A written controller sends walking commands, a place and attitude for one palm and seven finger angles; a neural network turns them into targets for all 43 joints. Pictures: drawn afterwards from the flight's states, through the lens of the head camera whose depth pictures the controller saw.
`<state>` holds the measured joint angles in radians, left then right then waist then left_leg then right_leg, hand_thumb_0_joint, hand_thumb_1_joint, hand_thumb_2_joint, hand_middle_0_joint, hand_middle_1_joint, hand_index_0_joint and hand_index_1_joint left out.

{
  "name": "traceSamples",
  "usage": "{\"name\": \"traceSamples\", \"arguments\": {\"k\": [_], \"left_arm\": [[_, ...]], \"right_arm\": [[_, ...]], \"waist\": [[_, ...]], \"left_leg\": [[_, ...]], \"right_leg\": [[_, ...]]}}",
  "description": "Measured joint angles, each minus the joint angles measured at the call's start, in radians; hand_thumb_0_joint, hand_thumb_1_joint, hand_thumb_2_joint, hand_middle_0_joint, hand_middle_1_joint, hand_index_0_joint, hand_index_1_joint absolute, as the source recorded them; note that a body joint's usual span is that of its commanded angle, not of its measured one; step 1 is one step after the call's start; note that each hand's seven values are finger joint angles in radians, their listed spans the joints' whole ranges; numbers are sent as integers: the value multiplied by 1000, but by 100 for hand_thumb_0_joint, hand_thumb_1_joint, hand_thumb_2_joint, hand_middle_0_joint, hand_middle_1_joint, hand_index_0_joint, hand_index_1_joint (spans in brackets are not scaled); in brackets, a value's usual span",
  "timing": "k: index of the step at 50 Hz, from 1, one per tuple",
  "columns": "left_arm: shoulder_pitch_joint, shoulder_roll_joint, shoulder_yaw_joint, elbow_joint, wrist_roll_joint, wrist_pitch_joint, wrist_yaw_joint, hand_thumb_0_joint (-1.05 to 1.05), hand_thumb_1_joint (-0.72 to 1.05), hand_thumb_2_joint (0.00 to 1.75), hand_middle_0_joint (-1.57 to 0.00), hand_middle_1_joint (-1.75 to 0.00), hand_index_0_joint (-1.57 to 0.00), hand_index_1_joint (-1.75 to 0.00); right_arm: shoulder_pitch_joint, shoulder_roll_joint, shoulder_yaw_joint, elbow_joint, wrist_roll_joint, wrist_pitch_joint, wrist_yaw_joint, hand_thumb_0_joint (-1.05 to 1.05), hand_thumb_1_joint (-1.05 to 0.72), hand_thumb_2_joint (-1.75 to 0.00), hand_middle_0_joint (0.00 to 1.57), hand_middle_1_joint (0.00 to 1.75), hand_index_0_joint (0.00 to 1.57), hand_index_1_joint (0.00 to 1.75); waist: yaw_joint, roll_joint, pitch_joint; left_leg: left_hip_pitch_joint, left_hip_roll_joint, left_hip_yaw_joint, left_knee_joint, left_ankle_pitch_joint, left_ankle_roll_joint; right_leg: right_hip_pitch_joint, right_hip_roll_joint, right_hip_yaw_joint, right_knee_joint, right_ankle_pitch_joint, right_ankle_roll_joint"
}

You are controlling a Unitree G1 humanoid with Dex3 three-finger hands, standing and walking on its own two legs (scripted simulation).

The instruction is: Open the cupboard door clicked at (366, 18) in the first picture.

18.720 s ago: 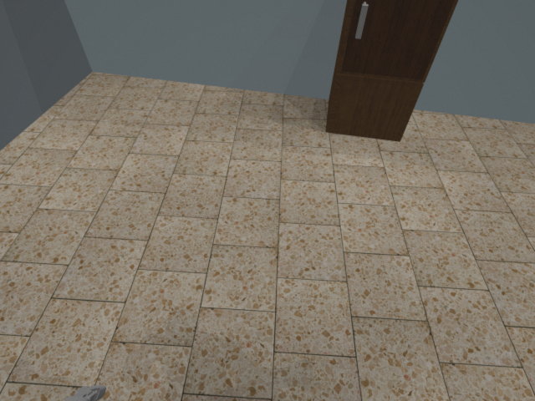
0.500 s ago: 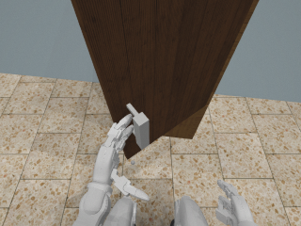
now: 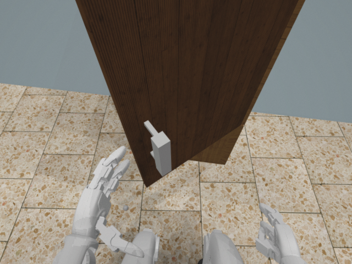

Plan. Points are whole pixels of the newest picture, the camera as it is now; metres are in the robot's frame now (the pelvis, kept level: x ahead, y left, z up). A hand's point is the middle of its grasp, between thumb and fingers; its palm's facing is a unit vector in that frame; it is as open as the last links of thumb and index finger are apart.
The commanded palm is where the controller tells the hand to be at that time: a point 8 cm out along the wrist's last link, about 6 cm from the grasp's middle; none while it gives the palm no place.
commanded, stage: slide the hand sideways off the handle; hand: left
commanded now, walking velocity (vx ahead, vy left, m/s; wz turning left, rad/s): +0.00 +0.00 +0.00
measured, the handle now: (156, 148) +0.35 +0.07 +0.05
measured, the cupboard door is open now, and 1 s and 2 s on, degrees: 44 44 44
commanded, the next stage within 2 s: draw the hand back to the body in 0.08 s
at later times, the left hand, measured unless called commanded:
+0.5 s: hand (92, 210) +0.21 +0.15 +0.11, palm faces -0.08 -0.99 -0.07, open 16.3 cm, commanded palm +0.18 +0.21 +0.12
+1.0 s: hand (9, 186) +0.21 +0.23 +0.19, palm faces +0.26 -0.89 -0.38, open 13.6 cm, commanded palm +0.18 +0.28 +0.22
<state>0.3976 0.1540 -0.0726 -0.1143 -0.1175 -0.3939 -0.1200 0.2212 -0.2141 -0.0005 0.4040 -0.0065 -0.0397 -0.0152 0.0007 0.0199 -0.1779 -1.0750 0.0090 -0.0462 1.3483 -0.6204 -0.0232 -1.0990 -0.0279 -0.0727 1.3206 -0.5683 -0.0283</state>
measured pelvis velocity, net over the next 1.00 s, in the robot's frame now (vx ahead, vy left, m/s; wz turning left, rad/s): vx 0.03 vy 0.02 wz -0.01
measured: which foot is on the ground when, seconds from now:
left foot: down 0.00-1.00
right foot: down 0.00-1.00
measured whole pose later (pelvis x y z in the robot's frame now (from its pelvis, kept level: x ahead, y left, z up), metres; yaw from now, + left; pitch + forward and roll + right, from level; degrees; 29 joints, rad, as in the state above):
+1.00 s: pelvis +0.03 +0.02 +0.10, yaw +0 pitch +4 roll -1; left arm 0.60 0.31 0.12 -0.41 -0.04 0.00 0.13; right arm 0.29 -0.22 0.06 0.48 0.02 -0.08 -0.13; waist 0.04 0.06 -0.10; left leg -0.41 0.00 -0.02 0.79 -0.44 0.01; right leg -0.43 -0.02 -0.05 0.75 -0.38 0.01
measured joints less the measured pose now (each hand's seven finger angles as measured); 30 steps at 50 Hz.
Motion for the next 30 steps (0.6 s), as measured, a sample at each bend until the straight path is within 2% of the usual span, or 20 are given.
{"name": "traceSamples", "arguments": {"k": [5, 10, 14, 21, 30], "left_arm": [[45, 15, 28, -19, -27, -12, -35, -1, -50, 30, -15, -30, -15, -30], [39, 20, 25, -26, -37, -18, -51, -1, -50, 30, -15, -30, -15, -30], [29, 35, 27, -71, -34, 21, -49, -1, -50, 30, -15, -30, -15, -30], [91, 62, 85, -161, -65, 102, -41, -1, -50, 30, -15, -30, -15, -30], [138, 92, 130, -171, -110, 128, -92, -1, -50, 30, -15, -30, -15, -30]], "right_arm": [[7, -6, -8, 5, 4, -9, -8, 1, -90, -90, 20, 30, 20, 30], [4, -14, -10, 6, 4, -27, -15, 1, -90, -90, 20, 30, 20, 30], [2, -8, -10, 0, 9, -22, -19, 1, -90, -90, 20, 30, 20, 30], [29, 13, 11, -12, 30, 5, -32, 1, -90, -90, 20, 30, 20, 30], [66, -11, 29, -25, 38, -23, -51, 1, -90, -90, 20, 30, 20, 30]], "waist": [[-1, 3, -5], [-1, 5, -8], [1, 5, -1], [0, 20, 9], [-8, 28, 19]], "left_leg": [[-6, 2, -5, 11, -5, -2], [-28, 2, -8, 34, -9, -1], [-20, 3, -5, 36, -9, -1], [105, 4, -2, -74, 29, 3], [256, 5, -7, -202, 70, 10]], "right_leg": [[-4, 2, -5, 8, -4, -2], [-23, 2, -7, 27, -7, -2], [-17, 3, -4, 29, -5, -1], [111, 6, -3, -83, 33, 5], [271, 10, -9, -224, 76, 12]]}}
